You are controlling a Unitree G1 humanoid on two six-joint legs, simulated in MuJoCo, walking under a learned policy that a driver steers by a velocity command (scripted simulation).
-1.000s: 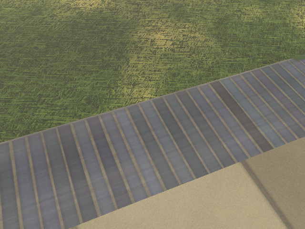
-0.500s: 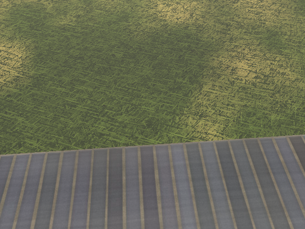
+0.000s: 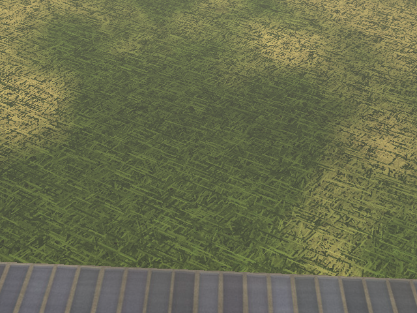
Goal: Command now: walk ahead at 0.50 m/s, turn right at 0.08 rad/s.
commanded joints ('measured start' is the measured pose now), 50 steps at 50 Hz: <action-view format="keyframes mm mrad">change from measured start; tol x32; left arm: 1 -84 57 9 -58 -9 -4 -12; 12 -188 147 59 -109 -51 7 -6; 16 541 197 91 115 -28 -10 16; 23 -46 183 84 -31 -46 -88 -6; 50 22 151 60 -168 -67 60 45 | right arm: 1 44 -178 -39 -42 -1 -15 3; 50 -183 -304 -99 -220 64 37 3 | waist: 1 -10 78 26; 12 56 119 24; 15 213 -88 -445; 18 215 12 6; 50 51 172 -87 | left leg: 1 16 306 -135 -156 386 179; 9 239 353 3 -181 477 95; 13 209 308 121 122 1132 -3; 16 -612 20 -44 985 -292 -178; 17 -735 92 -131 1042 -255 -117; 33 -124 135 48 322 177 -172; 37 238 478 -437 130 1148 324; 50 -36 294 -400 -7 298 198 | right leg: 1 -1 15 -30 -167 177 7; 11 208 167 -125 -408 56 -119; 15 1436 -63 397 -344 20 -501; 17 1182 -119 549 -619 -257 -345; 24 365 21 175 -718 462 -340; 34 429 88 149 -300 664 -161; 37 262 207 74 176 -680 104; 39 238 109 84 298 -773 166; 50 542 190 -96 -523 -249 53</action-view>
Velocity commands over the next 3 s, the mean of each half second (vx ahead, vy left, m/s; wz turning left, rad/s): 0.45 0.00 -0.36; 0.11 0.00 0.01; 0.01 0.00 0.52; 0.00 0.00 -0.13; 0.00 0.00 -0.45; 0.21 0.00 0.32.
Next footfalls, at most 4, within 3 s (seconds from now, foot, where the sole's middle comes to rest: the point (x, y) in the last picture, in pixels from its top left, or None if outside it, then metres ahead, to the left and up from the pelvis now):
0.26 right None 0.37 -0.16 -0.78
0.68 left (204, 300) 0.54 -0.01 -0.78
1.04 right None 0.42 -0.22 -0.78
1.54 left None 0.46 0.04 -0.78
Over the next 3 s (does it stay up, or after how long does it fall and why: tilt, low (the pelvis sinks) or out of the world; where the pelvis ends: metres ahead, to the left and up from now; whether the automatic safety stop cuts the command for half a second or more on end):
stays up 0.51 -0.07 -0.03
